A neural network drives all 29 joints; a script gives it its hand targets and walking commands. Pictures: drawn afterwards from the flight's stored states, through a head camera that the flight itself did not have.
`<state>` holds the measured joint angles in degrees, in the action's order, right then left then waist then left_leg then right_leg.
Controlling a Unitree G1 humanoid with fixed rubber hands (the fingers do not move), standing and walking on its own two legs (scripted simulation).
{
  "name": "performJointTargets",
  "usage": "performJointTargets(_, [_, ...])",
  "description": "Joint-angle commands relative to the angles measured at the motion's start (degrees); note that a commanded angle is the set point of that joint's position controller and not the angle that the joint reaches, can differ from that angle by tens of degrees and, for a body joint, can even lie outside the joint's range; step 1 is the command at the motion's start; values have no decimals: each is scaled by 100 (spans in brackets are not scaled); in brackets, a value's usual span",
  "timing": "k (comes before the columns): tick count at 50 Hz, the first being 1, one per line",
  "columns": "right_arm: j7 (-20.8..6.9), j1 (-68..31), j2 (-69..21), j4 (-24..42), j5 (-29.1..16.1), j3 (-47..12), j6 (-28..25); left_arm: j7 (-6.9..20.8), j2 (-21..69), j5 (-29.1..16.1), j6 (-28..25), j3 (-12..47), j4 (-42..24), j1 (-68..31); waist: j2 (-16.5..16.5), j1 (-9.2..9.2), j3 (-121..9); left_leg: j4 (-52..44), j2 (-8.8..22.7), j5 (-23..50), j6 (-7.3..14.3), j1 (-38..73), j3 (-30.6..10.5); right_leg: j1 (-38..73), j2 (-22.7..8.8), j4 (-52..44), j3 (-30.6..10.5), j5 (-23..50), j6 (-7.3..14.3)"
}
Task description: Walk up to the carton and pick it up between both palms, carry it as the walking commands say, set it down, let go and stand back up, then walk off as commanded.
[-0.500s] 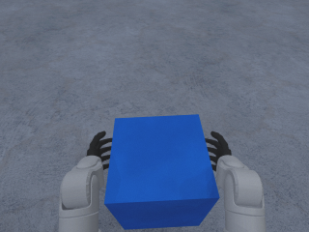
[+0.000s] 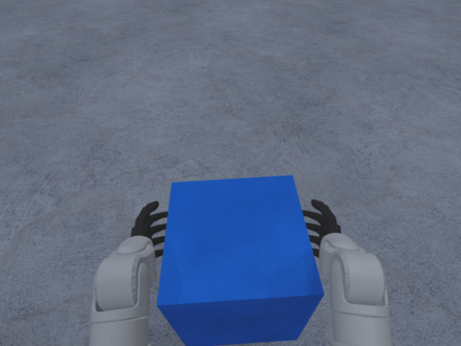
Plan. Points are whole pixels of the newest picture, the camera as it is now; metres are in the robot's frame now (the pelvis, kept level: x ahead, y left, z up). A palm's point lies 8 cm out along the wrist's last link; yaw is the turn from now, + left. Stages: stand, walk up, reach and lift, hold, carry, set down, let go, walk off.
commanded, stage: carry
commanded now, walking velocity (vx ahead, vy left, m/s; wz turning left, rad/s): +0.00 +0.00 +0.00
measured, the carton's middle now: (237, 265) +0.27 +0.00 +0.00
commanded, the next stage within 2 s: none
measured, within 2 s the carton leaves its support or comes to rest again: neither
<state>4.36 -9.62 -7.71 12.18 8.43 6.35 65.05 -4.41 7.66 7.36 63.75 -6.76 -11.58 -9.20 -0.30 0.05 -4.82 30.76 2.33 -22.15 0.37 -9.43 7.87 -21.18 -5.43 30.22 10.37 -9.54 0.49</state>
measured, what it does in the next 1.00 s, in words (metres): stands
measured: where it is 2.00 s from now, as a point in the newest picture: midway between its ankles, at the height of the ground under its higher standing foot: outside the picture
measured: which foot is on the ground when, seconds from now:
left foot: down 0.00-1.00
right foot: down 0.00-1.00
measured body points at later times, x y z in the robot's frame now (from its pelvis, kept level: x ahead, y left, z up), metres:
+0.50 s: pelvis -0.02 +0.00 +0.00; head -0.03 +0.00 +0.45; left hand +0.27 +0.15 +0.06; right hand +0.27 -0.15 +0.06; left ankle -0.06 +0.10 -0.73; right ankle +0.07 -0.12 -0.73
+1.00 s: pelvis -0.02 +0.01 +0.00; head -0.04 +0.00 +0.45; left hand +0.26 +0.16 +0.06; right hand +0.26 -0.14 +0.06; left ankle -0.06 +0.10 -0.73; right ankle +0.07 -0.12 -0.73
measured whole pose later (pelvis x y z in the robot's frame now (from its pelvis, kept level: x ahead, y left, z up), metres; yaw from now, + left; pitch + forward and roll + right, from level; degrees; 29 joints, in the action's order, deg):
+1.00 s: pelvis -0.02 +0.01 +0.00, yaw +0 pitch +1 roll +0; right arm 4.0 -9.0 -7.6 6.9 9.0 6.5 58.0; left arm -4.0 7.6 7.8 56.8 -6.9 -6.0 -8.7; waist -0.3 -0.2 -4.6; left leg 31.6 1.5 -20.8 1.3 -11.6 7.9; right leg -22.2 -6.2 28.7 10.3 -6.9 0.1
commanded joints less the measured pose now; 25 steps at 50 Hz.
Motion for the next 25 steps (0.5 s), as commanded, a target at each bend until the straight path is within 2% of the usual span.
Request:
performJointTargets(1, [-1250,-2816,-4939,514,-1990,-3584,-252,1301,4919,-2040,-124,3670,-440,-2690,57,-6,-1274,-618,592,1231,126,-347,-526,1101,-471,-294,-623,987,72])
performJointTargets(25, [-1213,-2712,-4709,255,-1790,-3387,-670,1243,4775,-1815,-538,3447,-158,-2573,37,-9,-1364,-606,593,1294,174,-456,-570,1127,-480,-352,-604,993,40])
